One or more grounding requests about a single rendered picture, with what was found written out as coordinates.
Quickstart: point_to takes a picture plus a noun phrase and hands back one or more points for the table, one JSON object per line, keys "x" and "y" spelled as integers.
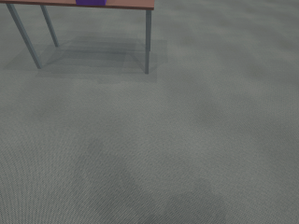
{"x": 147, "y": 5}

